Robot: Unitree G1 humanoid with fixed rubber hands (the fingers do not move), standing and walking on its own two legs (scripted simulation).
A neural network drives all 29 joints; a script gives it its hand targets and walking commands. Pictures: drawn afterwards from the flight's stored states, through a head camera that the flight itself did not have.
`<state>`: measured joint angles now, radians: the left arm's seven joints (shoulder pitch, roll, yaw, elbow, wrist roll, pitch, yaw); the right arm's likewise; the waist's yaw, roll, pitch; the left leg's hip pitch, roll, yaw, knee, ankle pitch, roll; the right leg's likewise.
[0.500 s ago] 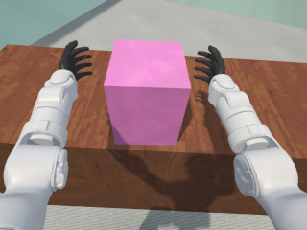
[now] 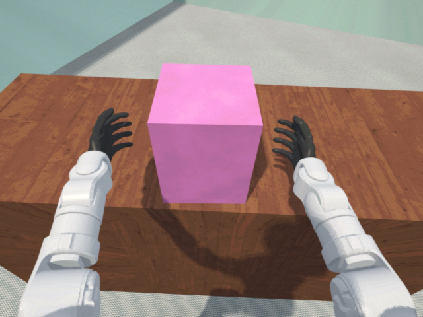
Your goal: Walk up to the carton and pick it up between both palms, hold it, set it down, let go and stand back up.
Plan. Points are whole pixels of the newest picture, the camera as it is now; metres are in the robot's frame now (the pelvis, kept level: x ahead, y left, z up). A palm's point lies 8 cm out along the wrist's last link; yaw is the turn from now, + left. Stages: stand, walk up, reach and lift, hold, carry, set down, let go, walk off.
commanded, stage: set down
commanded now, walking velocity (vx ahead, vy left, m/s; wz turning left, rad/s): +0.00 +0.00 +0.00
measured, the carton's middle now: (205, 136) +0.49 +0.06 +0.06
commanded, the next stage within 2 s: let go in 1.50 s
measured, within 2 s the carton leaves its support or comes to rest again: neither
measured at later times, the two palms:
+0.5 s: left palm (100, 209) +0.29 +0.24 +0.04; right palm (316, 217) +0.30 -0.17 +0.04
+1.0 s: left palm (103, 248) +0.24 +0.24 -0.02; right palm (325, 262) +0.24 -0.19 -0.02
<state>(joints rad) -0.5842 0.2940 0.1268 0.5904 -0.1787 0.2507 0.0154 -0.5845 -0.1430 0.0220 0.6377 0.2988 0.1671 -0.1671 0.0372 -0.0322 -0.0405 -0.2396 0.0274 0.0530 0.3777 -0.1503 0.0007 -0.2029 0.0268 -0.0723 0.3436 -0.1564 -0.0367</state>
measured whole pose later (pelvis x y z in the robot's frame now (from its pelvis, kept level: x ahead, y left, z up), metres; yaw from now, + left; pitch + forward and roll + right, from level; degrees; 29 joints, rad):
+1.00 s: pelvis +0.04 +0.01 +0.00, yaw -1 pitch -2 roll +0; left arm 0.17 0.23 0.03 0.29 -0.11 0.07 -0.01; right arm 0.20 -0.14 0.02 0.35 0.13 -0.03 -0.04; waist 0.03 -0.02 0.04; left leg -0.08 0.01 0.07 0.31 -0.19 0.01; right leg -0.05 0.02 -0.05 0.28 -0.19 -0.03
